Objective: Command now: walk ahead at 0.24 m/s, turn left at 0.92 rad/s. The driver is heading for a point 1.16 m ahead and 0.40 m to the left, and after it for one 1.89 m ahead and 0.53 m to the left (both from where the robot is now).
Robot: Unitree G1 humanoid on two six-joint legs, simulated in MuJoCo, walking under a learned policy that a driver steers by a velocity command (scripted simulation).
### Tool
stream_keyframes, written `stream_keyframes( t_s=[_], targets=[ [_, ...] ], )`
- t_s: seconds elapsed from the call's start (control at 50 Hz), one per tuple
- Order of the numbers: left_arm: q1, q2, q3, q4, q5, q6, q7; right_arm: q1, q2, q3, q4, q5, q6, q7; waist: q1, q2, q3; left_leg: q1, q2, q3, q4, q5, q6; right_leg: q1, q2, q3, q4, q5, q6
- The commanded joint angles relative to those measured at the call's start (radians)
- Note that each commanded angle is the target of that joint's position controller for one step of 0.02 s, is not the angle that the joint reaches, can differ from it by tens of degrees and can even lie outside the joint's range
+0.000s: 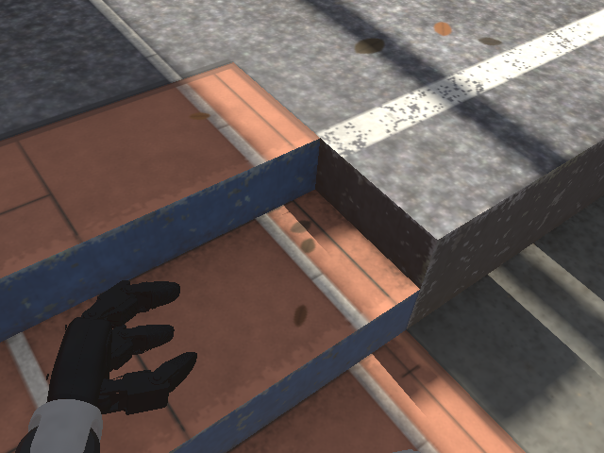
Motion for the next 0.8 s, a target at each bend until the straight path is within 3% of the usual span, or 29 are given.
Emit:
stream_keyframes(
  t_s=[0.02,0.04,0.08,0.1,0.12,0.14,0.16,0.18,0.2,0.22,0.24,0.26,0.28,0.3,0.34,0.36,0.38,0.42,0.46,0.48,0.5,0.52,0.54,0.58,0.6,0.64,0.68,0.76,0.8],
  targets=[
    [-0.021,0.000,-0.036,-0.173,-0.004,0.031,-0.012,-0.125,-0.112,-0.039,-0.085,-0.015,-0.122,-0.066,0.182,0.015,-0.035,-0.312,-0.003,-0.233,-0.345,0.774,-0.117,0.334,0.037,-0.216,-0.172,-0.079,0.044],
    [-0.039,-0.001,-0.043,-0.182,-0.011,0.061,-0.027,-0.090,-0.112,-0.039,-0.077,-0.036,-0.141,-0.079,0.151,0.002,-0.020,-0.240,0.015,-0.313,-0.372,0.794,-0.083,0.310,0.054,-0.186,-0.227,-0.021,0.077],
    [-0.118,0.017,-0.030,-0.254,-0.011,0.130,-0.026,-0.142,-0.134,-0.052,-0.152,-0.016,-0.169,-0.071,0.157,-0.008,-0.015,-0.168,0.047,-0.469,-0.438,1.018,-0.049,0.356,0.085,-0.186,-0.591,0.046,0.109],
    [-0.081,0.018,-0.027,-0.263,0.005,0.163,-0.026,-0.259,-0.169,-0.068,-0.231,0.016,-0.178,-0.037,0.219,-0.001,-0.023,-0.298,0.091,-0.469,-0.527,1.448,-0.041,0.638,0.140,-0.288,-0.809,-0.084,0.116],
    [0.104,0.039,-0.003,-0.167,0.011,0.177,-0.041,-0.283,-0.205,-0.087,-0.283,0.036,-0.197,-0.029,0.244,0.036,-0.061,-0.343,0.125,-0.538,-0.454,1.776,-0.060,0.909,0.173,-0.281,-0.892,0.006,0.126],
    [0.467,0.090,0.034,-0.034,0.002,0.164,-0.020,-0.410,-0.242,-0.102,-0.347,0.046,-0.207,-0.019,0.368,-0.037,-0.173,-0.391,0.157,-0.533,-0.215,1.807,-0.133,1.220,0.101,-0.156,-1.063,0.181,0.070],
    [0.813,0.060,0.027,0.120,0.004,0.142,0.005,-0.314,-0.058,-0.065,-0.338,0.006,-0.206,0.008,0.378,-0.367,-0.538,-0.469,0.001,-0.353,0.270,0.825,-0.210,1.692,-0.199,0.172,-1.091,0.675,-0.141],
    [0.717,0.075,0.004,0.038,0.079,0.135,-0.008,-0.137,-0.086,-0.072,-0.300,0.036,-0.180,0.008,0.311,-0.450,-0.568,-0.524,-0.108,-0.231,0.899,-0.075,-0.271,1.483,-0.540,0.794,-1.365,0.698,-0.454],
    [0.482,0.197,0.038,0.014,0.070,0.094,-0.002,-0.072,-0.130,-0.081,-0.273,0.028,-0.159,0.015,0.162,-0.147,-0.178,-0.590,-0.014,-0.154,1.152,0.078,-0.241,1.080,-0.511,0.841,-1.427,0.697,-0.463],
    [0.203,0.128,0.017,0.019,0.010,0.054,-0.013,-0.171,-0.148,-0.078,-0.291,0.026,-0.147,-0.017,0.070,-0.123,-0.056,-0.626,0.063,-0.104,1.202,0.082,-0.222,0.806,-0.457,0.573,-1.410,0.418,-0.371],
    [0.084,-0.035,-0.030,0.045,-0.041,0.039,-0.021,-0.194,-0.116,-0.063,-0.273,-0.021,-0.118,-0.061,0.021,-0.012,-0.133,-0.491,0.135,-0.049,1.080,0.060,-0.156,0.685,-0.421,0.374,-1.450,0.399,-0.298],
    [0.036,-0.155,-0.070,0.063,-0.048,0.013,-0.016,-0.182,-0.067,-0.029,-0.287,-0.060,-0.108,-0.090,-0.039,0.066,-0.131,-0.389,0.207,-0.024,0.901,0.040,-0.138,0.619,-0.373,0.214,-1.464,0.516,-0.229],
    [0.001,-0.164,-0.060,0.074,-0.046,-0.006,0.018,-0.201,-0.034,-0.012,-0.299,-0.084,-0.105,-0.092,-0.067,0.073,-0.092,-0.268,0.260,-0.004,0.745,-0.056,-0.144,0.565,-0.321,0.094,-1.489,0.512,-0.148],
    [0.047,-0.090,-0.030,0.123,-0.045,-0.012,0.053,-0.287,-0.020,-0.004,-0.340,-0.074,-0.109,-0.081,-0.041,0.049,-0.098,-0.254,0.266,0.040,0.657,-0.053,-0.172,0.603,-0.276,0.024,-1.519,0.448,-0.136],
    [0.100,0.122,0.047,0.168,-0.018,-0.012,0.089,-0.400,0.049,0.047,-0.402,0.004,-0.112,-0.016,-0.016,0.020,-0.075,-0.164,0.256,0.159,0.265,-0.193,-0.209,0.639,-0.210,-0.137,-1.646,0.241,-0.089],
    [0.124,0.207,0.082,0.165,-0.014,-0.012,0.093,-0.444,0.028,0.049,-0.402,0.021,-0.116,0.008,0.027,-0.024,-0.052,-0.075,0.256,0.167,0.141,-0.146,-0.215,0.647,-0.197,-0.169,-1.663,0.183,-0.042],
    [0.089,0.232,0.091,0.137,-0.010,-0.016,0.088,-0.415,0.003,0.041,-0.374,0.025,-0.121,0.027,0.025,-0.068,-0.032,0.005,0.247,0.208,0.124,-0.019,-0.203,0.618,-0.206,-0.210,-1.667,0.182,-0.036],
    [-0.012,0.223,0.090,0.079,0.050,-0.022,0.067,-0.275,-0.069,0.011,-0.321,0.027,-0.125,0.037,-0.045,-0.091,-0.005,0.180,0.250,0.182,0.039,0.269,-0.129,0.558,-0.290,-0.239,-1.580,0.155,-0.051],
    [0.048,0.164,0.070,0.087,0.041,-0.036,0.069,-0.227,-0.179,-0.049,-0.301,0.029,-0.146,0.018,-0.040,-0.056,-0.002,0.309,0.212,0.162,-0.153,0.330,-0.039,0.570,-0.324,-0.264,-1.394,0.143,-0.018],
    [0.136,0.085,0.047,0.106,0.008,-0.042,0.070,-0.225,-0.242,-0.072,-0.300,0.015,-0.161,-0.007,-0.014,0.078,0.014,0.363,0.257,0.026,-0.305,0.638,0.059,0.533,-0.263,-0.324,-1.185,0.085,0.055],
    [0.273,-0.003,0.013,0.047,-0.001,-0.042,0.079,-0.262,-0.419,-0.103,-0.355,0.026,-0.172,-0.042,0.086,0.347,-0.088,0.482,0.527,-0.458,-0.404,1.212,0.362,0.403,-0.090,-0.302,-0.940,-0.329,0.162],
    [0.282,0.053,0.017,0.039,-0.036,-0.030,0.080,-0.326,-0.380,-0.104,-0.371,-0.003,-0.186,-0.043,0.067,0.242,-0.088,0.469,0.559,-0.539,-0.424,1.046,0.396,0.298,-0.016,-0.111,-0.806,-0.326,0.204],
    [0.158,0.115,0.034,0.031,-0.042,-0.001,0.077,-0.335,-0.296,-0.090,-0.354,-0.008,-0.183,-0.049,0.009,0.193,-0.057,0.392,0.470,-0.418,-0.418,0.710,0.288,0.263,-0.034,-0.053,-0.633,-0.246,0.203],
    [0.154,0.141,0.043,0.043,0.013,0.032,0.080,-0.483,-0.174,-0.031,-0.407,0.022,-0.148,-0.071,0.054,0.095,-0.063,0.237,0.395,-0.366,-0.438,0.390,0.204,0.256,-0.060,-0.013,-0.491,-0.105,0.204],
    [0.198,0.110,0.027,0.053,0.052,0.036,0.066,-0.473,-0.149,-0.020,-0.395,0.011,-0.125,-0.082,0.077,0.042,-0.047,0.145,0.373,-0.378,-0.498,0.134,0.203,0.295,-0.071,-0.015,-0.499,-0.039,0.182],
    [0.271,0.088,0.009,0.078,0.056,0.040,0.037,-0.460,-0.144,-0.017,-0.387,-0.011,-0.108,-0.092,0.084,0.075,-0.016,0.098,0.367,-0.474,-0.561,-0.155,0.215,0.251,-0.058,-0.023,-0.490,0.033,0.168],
    [0.265,0.092,-0.003,0.080,0.049,0.039,0.023,-0.422,-0.141,-0.013,-0.374,-0.017,-0.118,-0.092,0.061,0.063,-0.038,0.146,0.374,-0.507,-0.558,-0.192,0.210,0.211,-0.063,-0.027,-0.522,0.053,0.176],
    [0.325,0.070,-0.035,0.118,0.051,0.055,-0.031,-0.570,-0.114,-0.001,-0.433,0.003,-0.123,-0.093,0.085,0.056,-0.032,-0.096,0.290,-0.234,-0.500,-0.075,0.139,0.550,-0.082,-0.159,-0.761,0.112,0.159],
    [0.275,0.067,-0.028,0.096,0.048,0.069,-0.055,-0.577,-0.142,-0.009,-0.425,-0.001,-0.114,-0.094,0.075,0.119,0.005,-0.099,0.318,-0.259,-0.515,-0.071,0.129,0.682,-0.118,-0.164,-0.954,0.074,0.155]
  ],
)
